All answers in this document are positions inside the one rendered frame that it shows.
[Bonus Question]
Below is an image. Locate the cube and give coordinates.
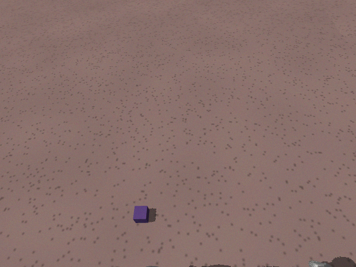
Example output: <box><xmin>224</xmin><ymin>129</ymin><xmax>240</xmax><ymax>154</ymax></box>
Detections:
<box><xmin>133</xmin><ymin>206</ymin><xmax>150</xmax><ymax>223</ymax></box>

